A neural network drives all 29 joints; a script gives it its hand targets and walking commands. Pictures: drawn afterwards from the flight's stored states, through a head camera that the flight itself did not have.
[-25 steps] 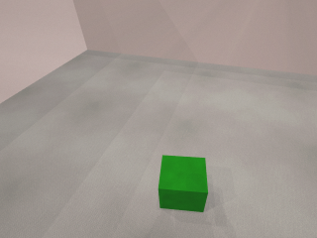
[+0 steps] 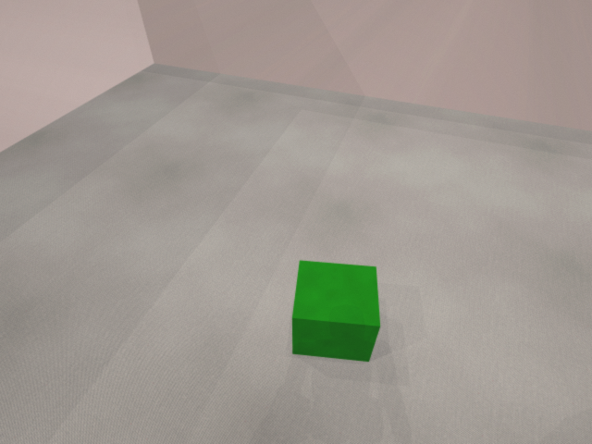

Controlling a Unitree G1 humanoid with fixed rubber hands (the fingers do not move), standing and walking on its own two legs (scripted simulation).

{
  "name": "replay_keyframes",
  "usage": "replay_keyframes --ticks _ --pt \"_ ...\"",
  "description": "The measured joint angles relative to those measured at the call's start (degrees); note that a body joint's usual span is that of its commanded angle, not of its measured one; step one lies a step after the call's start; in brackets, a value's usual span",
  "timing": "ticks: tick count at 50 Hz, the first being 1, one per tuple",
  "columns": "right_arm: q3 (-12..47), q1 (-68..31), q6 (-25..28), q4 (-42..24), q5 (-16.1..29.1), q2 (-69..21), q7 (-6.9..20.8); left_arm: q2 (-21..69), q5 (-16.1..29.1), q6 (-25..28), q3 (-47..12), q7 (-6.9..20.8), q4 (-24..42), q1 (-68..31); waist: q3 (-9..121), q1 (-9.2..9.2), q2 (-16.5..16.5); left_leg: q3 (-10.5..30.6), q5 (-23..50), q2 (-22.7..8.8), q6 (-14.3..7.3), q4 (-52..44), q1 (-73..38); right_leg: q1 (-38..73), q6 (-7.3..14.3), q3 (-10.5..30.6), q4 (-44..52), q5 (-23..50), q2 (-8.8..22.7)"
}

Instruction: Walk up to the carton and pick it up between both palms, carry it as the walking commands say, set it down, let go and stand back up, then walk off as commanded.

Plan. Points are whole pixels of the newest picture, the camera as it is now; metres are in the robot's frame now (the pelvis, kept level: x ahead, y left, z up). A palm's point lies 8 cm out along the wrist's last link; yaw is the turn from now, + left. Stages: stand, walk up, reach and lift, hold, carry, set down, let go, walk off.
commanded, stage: stand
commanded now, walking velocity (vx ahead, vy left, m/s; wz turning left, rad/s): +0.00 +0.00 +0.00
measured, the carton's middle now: (334, 310) +0.75 -0.10 -0.65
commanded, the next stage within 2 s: none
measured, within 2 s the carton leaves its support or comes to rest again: neither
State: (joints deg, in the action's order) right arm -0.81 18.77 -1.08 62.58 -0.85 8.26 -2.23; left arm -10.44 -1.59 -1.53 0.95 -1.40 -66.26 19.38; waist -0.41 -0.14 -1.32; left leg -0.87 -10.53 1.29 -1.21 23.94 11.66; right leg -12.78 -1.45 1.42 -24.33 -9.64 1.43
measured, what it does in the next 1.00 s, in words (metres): shifts its weight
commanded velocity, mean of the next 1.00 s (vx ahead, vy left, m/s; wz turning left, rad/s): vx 0.00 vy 0.00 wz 0.00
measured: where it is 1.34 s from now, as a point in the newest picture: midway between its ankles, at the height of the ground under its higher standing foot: outside the picture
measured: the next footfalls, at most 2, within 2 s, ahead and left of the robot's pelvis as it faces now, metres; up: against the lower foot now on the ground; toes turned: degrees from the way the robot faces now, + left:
none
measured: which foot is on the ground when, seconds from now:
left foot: down 0.00-1.00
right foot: down 0.00-1.00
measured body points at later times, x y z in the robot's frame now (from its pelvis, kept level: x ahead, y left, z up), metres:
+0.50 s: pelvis +0.02 -0.01 +0.00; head +0.03 -0.01 +0.45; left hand +0.02 +0.20 -0.16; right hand -0.02 -0.23 -0.16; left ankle +0.03 +0.11 -0.74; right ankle +0.04 -0.14 -0.74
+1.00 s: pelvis +0.06 -0.02 +0.00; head +0.08 -0.03 +0.45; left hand +0.09 +0.25 -0.14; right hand +0.10 -0.29 -0.15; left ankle +0.03 +0.11 -0.74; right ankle +0.04 -0.14 -0.74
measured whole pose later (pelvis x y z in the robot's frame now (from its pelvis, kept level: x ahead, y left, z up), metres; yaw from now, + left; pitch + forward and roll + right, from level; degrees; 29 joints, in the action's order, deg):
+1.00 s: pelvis +0.06 -0.02 +0.00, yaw +1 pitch -1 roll +0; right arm -1.4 13.1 1.7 60.0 -1.3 14.7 -1.9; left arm -13.5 -1.1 1.3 2.0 -1.9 -62.3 12.5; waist -3.7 0.2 0.8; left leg 0.5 -15.0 -0.3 0.4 23.8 7.9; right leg -8.9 0.1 0.1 -24.5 -14.7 -0.1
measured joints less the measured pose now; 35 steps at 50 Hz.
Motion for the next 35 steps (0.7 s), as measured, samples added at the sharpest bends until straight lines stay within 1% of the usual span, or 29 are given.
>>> replay_keyframes --ticks 3,9,11,13,18,25,29,35 --pt "-0.22 -0.55 -0.04 -0.23 -0.01 0.33 -0.23 0.44 -0.15 0.08 -0.57 -0.24 -0.18 1.02 -0.03 0.00 0.93 0.19 0.00 -0.25 0.02 0.39 0.72 -0.48 0.20 -0.19 0.06 0.20 -0.26" --pt "-0.99 -1.27 -0.54 -0.58 0.02 1.10 0.36 2.36 -0.08 0.32 -1.12 -0.58 0.80 1.27 0.03 0.12 2.04 0.66 -1.82 -0.59 0.38 0.86 2.86 -2.19 0.40 -0.57 0.42 -0.67 -0.63" --pt "-1.09 -0.88 -0.44 -0.39 -0.24 1.17 0.30 2.62 0.03 0.42 -0.84 -0.54 1.08 1.00 -0.06 0.13 2.02 0.68 -1.54 -0.79 0.53 0.56 3.30 -2.66 0.46 -0.57 0.62 -0.78 -0.84" --pt "-1.19 -0.33 -0.12 -0.18 -0.16 1.33 0.18 2.62 0.14 0.89 -0.76 -0.66 1.39 0.56 -0.82 0.27 1.83 0.67 1.31 -0.95 0.59 0.18 3.01 -2.50 0.64 -0.54 0.70 1.38 -1.02" --pt "-0.68 1.02 0.90 0.60 -0.27 0.83 0.25 3.29 0.42 1.52 -0.96 -0.55 1.56 -1.19 -0.81 1.14 0.99 0.96 -0.22 -1.02 0.96 0.41 1.66 -1.18 0.94 -0.82 0.24 -0.25 -1.08" --pt "0.19 2.17 1.17 0.83 -0.20 -0.51 0.27 2.34 0.42 1.40 -0.29 -0.29 2.42 -3.04 -0.13 1.45 0.63 1.29 -1.34 -1.18 1.14 0.75 1.24 -0.61 1.18 -1.16 0.04 -1.30 -1.24" --pt "0.42 2.31 1.14 0.93 -0.22 -0.39 -0.34 1.85 0.39 1.44 0.02 -0.11 2.21 -3.01 -0.44 1.02 0.78 1.03 -1.76 -1.09 1.11 0.31 0.51 -0.30 1.15 -0.90 -0.23 -1.99 -1.15" --pt "0.26 2.05 1.59 0.87 -0.59 0.23 -0.45 0.84 0.25 1.63 0.51 -0.18 2.12 -2.34 -1.36 0.09 1.27 1.05 -2.76 -1.09 1.23 0.32 -0.56 0.64 1.25 -0.92 -0.55 -3.20 -1.15"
